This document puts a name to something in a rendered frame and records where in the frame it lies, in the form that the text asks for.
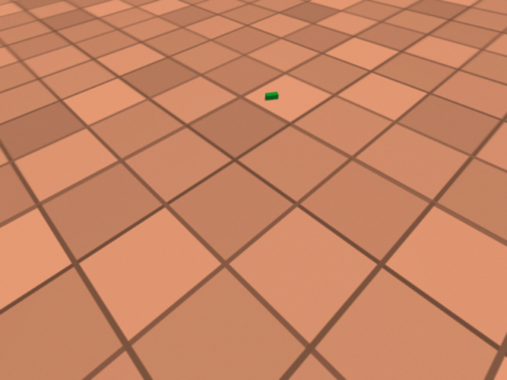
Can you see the small box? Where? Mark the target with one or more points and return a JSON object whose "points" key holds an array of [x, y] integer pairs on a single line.
{"points": [[271, 96]]}

